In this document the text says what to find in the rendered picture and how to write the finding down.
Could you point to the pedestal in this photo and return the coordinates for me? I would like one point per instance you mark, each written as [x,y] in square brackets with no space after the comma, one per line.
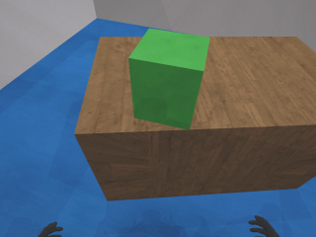
[253,127]

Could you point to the right robot hand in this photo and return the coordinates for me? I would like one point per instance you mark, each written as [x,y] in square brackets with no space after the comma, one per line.
[267,228]

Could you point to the carton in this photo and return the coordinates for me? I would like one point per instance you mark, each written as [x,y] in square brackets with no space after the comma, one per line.
[166,70]

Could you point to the left robot hand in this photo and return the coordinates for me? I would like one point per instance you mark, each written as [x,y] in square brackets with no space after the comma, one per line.
[50,228]

